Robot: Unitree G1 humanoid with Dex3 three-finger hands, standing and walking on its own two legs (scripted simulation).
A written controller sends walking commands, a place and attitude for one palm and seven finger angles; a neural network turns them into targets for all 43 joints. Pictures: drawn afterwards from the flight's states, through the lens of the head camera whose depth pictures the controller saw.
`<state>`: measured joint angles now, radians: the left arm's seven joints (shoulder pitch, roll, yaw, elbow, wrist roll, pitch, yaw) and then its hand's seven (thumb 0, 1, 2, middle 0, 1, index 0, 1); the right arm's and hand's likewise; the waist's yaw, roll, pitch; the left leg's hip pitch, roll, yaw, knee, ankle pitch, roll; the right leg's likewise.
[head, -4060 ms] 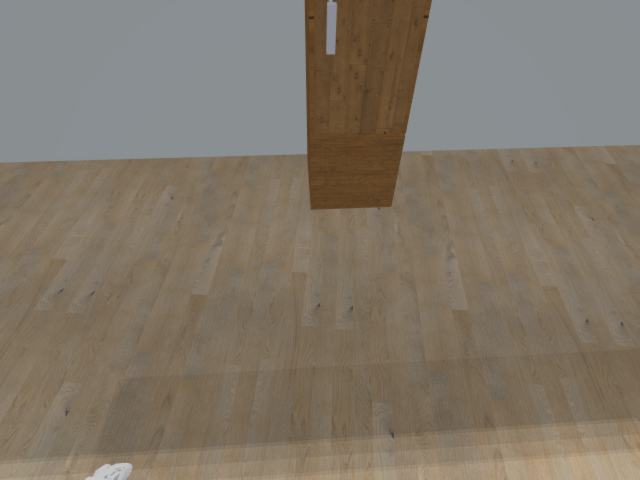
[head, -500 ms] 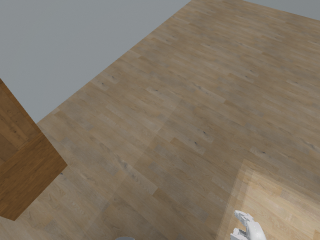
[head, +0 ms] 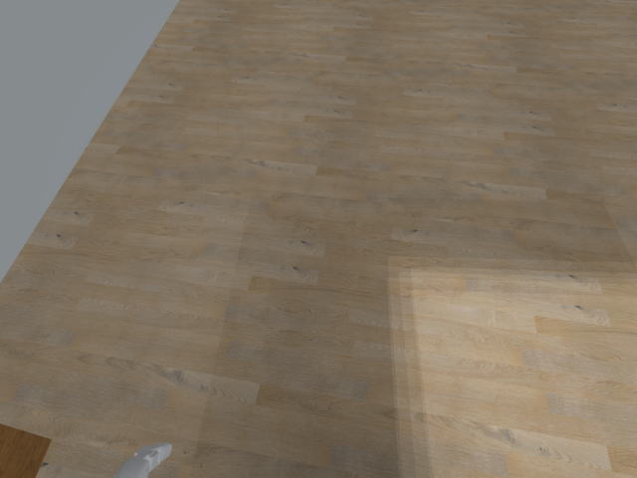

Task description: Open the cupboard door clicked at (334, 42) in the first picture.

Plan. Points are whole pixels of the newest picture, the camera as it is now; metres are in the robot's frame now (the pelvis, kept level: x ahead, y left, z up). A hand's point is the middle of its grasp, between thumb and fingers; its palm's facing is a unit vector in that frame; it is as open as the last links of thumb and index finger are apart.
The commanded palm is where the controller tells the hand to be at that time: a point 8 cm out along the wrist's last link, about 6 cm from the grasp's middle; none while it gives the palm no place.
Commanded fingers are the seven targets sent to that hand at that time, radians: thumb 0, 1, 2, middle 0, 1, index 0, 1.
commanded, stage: walk to a spot facing it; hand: left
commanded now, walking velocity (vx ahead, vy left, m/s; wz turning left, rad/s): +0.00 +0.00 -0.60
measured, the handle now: out of the picture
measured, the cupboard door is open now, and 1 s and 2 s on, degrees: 0 0 0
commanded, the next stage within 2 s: turn to face it in 0.90 s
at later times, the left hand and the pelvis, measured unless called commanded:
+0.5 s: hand out of the picture +0.10 +0.21 -0.16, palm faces -0.15 -0.97 -0.19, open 7.4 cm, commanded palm none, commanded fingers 0.00 0.90 0.90 -0.20 -0.30 -0.20 -0.30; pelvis +0.05 +0.02 +0.01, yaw -15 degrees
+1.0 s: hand (293, 334) +0.36 +0.06 -0.16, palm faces -0.58 -0.78 -0.24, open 7.4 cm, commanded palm none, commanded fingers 0.00 0.90 0.90 -0.20 -0.30 -0.20 -0.30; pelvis +0.14 -0.03 -0.01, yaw -35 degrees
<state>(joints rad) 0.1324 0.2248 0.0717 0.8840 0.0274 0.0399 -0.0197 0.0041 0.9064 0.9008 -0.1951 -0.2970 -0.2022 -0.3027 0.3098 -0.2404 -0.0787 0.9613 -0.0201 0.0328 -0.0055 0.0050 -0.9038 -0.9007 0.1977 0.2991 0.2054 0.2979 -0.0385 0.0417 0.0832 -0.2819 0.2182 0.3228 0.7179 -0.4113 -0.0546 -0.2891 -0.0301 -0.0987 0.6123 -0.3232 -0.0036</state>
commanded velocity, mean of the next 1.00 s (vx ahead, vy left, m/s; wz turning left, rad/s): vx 0.11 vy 0.00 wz -0.56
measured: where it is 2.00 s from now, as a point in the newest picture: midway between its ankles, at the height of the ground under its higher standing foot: outside the picture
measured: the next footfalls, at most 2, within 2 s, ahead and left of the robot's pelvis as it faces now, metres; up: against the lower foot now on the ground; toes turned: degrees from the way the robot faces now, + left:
left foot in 0.48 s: +0.13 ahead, +0.11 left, +0.00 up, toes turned -12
right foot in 0.98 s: +0.16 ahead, -0.15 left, +0.00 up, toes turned -41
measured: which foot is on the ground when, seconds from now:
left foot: up 0.00-0.46, down 0.48-0.98, up 1.00-1.00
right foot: down 0.00-0.48, up 0.50-0.96, down 0.98-1.00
